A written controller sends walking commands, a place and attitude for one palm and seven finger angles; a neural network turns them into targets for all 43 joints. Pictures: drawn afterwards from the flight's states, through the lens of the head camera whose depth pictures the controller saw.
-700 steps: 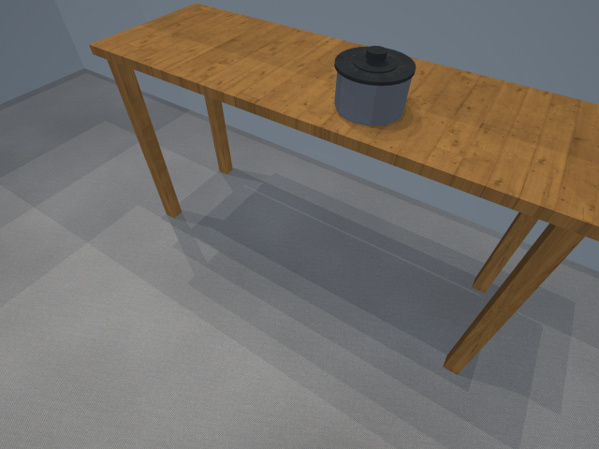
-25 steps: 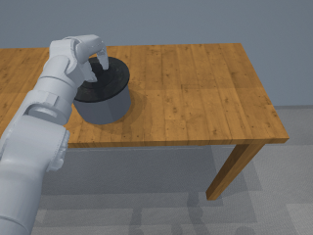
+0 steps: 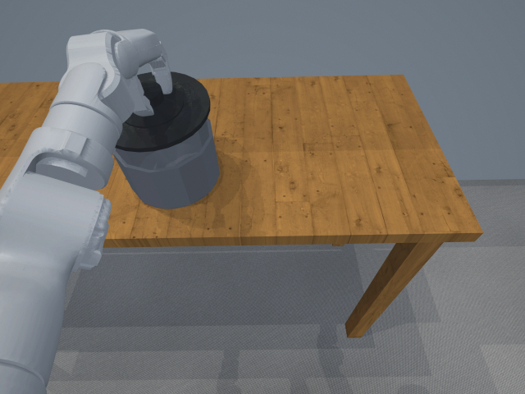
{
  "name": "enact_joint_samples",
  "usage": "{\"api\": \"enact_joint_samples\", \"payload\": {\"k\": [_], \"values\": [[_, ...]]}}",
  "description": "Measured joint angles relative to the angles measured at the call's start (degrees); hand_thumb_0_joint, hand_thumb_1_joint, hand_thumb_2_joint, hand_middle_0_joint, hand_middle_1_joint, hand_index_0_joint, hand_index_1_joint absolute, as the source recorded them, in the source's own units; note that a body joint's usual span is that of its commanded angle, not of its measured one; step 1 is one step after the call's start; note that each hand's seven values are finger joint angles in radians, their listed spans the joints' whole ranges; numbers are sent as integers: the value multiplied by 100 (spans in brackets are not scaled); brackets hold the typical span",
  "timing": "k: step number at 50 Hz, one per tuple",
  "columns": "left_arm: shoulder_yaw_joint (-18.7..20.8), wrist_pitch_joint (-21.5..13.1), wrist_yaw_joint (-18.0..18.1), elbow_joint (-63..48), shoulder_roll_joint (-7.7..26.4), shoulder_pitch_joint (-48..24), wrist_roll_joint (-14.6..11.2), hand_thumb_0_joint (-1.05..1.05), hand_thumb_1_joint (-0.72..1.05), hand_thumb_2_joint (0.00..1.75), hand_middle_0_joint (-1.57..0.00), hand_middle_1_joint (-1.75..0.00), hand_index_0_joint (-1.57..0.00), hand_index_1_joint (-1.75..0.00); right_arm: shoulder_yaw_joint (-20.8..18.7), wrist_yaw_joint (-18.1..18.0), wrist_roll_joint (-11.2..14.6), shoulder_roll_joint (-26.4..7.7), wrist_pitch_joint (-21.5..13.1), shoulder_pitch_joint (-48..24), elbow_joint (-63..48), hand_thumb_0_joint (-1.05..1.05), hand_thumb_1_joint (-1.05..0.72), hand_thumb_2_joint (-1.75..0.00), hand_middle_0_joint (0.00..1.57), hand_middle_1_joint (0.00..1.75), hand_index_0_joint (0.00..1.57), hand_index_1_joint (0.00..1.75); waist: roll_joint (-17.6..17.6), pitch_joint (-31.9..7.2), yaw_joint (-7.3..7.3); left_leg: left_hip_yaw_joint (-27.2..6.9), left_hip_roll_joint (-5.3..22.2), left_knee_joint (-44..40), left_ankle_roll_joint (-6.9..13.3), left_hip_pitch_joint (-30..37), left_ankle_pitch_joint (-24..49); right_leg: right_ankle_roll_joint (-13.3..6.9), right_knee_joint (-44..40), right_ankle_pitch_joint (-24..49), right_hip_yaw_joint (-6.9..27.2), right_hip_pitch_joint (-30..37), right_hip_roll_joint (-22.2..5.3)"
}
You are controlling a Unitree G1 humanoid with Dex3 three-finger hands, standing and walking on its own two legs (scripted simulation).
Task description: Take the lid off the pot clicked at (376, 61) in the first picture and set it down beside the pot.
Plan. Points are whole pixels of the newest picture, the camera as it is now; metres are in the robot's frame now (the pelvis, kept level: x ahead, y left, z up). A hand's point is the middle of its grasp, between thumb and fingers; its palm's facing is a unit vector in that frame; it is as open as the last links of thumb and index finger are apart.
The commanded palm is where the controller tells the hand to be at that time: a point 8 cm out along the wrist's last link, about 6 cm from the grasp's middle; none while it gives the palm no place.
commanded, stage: lift the lid straight up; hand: left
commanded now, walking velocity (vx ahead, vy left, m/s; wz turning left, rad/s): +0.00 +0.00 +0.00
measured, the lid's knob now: (147, 94) +0.52 +0.15 +0.19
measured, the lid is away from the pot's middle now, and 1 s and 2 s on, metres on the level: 0.01 0.01 0.10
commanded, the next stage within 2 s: move the lid sideways beside the pot in 1.16 s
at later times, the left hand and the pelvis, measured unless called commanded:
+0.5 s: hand (125, 65) +0.49 +0.15 +0.25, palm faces -0.29 -0.08 -0.95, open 7.7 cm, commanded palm +0.49 +0.15 +0.33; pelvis -0.01 +0.00 +0.00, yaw +0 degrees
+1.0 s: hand (106, 31) +0.49 +0.16 +0.30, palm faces -0.20 -0.07 -0.98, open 7.7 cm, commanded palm +0.48 +0.15 +0.36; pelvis +0.00 +0.00 +0.00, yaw +0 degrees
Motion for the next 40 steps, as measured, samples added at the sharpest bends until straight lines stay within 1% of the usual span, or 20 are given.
{"api": "enact_joint_samples", "payload": {"k": [8,13,14,17,19,21,24,27,29,30,32,35,40], "values": [[-7,60,-54,-93,-4,-101,-4,-2,27,72,-72,-104,-59,-100,23,5,-5,18,-38,-43,-3,0,-91,-90,20,30,20,30,16,-12,22,-4,-14,-34,1,50,30,3,-11,15,-1,42,-13],[-19,146,-59,153,-18,-306,33,-2,27,72,-72,-104,-59,-100,88,0,12,47,-14,-107,-2,0,-91,-90,20,30,20,30,10,-14,8,-6,-13,-37,1,48,46,0,-18,32,-3,41,-12],[12,157,-74,177,3,-332,46,-2,27,72,-72,-104,-59,-100,102,-6,16,52,-9,-124,-3,0,-91,-90,20,30,21,30,6,-7,-1,0,-11,-41,1,49,50,-1,-20,39,4,39,-9],[-59,177,-81,188,50,-410,56,-2,27,72,-73,-104,-59,-99,102,-27,22,68,-45,-113,-25,0,-91,-90,20,30,21,30,2,0,-14,1,-10,-50,0,35,66,-1,-29,55,5,26,-9],[-13,169,-81,238,73,-473,79,-2,27,73,-73,-104,-59,-99,117,-37,22,67,-53,-108,-17,0,-91,-90,20,30,21,30,-6,-2,-23,4,-9,-51,0,27,70,-1,-33,62,8,17,-7],[-96,205,-88,293,88,-557,68,-2,27,73,-73,-104,-59,-99,118,-45,34,64,-60,-89,-5,0,-91,-90,20,30,21,30,-15,-8,-32,1,-10,-59,-1,15,77,-1,-41,68,6,6,-8],[-3,192,-107,275,125,-601,116,-2,27,73,-73,-104,-59,-99,115,-51,19,44,-79,-57,19,0,-91,-90,20,30,21,30,-11,-19,-40,8,-11,-69,0,4,82,1,-53,77,13,-6,-8],[-62,215,-100,329,142,-686,122,-2,27,73,-73,-104,-59,-99,98,-54,22,28,-93,-13,41,0,-91,-90,20,30,21,30,0,-35,-49,4,-12,-78,3,1,82,4,-73,80,10,-2,-9],[61,213,-130,323,182,-705,143,-2,27,73,-73,-104,-59,-99,108,-51,17,16,-79,-10,59,0,-91,-90,20,30,21,30,-3,-34,-59,18,-9,-90,6,15,81,6,-84,85,24,4,-4],[38,219,-142,310,207,-720,133,-2,27,73,-73,-104,-59,-99,107,-53,24,14,-83,-2,60,0,-91,-90,20,30,21,30,-5,-35,-63,22,-8,-96,7,19,81,7,-87,86,29,6,-3],[-41,248,-149,248,214,-738,133,-2,27,73,-73,-104,-59,-99,84,-48,22,12,-106,31,56,0,-91,-90,20,30,21,30,3,-41,-56,16,-11,-110,7,25,87,9,-104,89,24,16,-7],[61,253,-177,178,243,-754,170,-2,27,73,-73,-104,-59,-99,90,-41,10,10,-109,25,67,0,-91,-90,20,30,20,30,7,-45,-46,29,-11,-120,11,45,84,14,-109,89,37,29,-6],[11,339,-232,152,284,-823,179,-2,27,73,-73,-104,-59,-99,107,-31,27,22,-83,-26,48,0,-91,-90,20,30,20,30,8,-60,-33,34,-10,-134,14,69,85,17,-129,96,44,54,-4]]}}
